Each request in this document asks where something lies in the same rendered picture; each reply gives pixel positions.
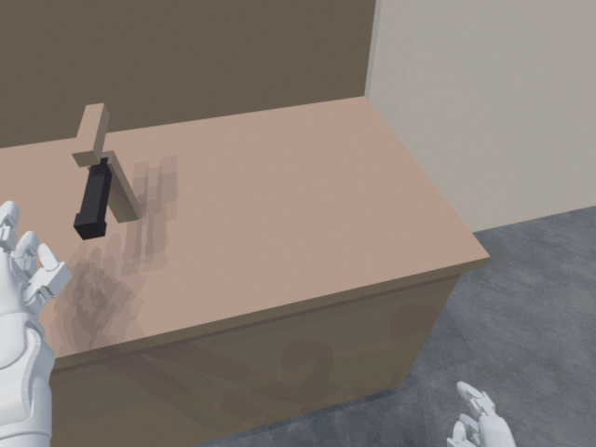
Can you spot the counter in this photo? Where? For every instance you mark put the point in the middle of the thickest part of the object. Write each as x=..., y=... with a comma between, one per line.
x=271, y=248

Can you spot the tap lever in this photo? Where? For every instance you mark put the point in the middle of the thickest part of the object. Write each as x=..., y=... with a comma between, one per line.
x=90, y=222

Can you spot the left robot forearm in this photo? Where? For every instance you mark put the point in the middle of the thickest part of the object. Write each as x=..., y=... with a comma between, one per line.
x=26, y=362

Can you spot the robot right hand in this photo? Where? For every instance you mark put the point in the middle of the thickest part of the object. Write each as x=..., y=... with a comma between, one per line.
x=491, y=431

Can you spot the robot left hand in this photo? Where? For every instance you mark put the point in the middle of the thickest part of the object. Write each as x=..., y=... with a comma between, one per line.
x=23, y=288

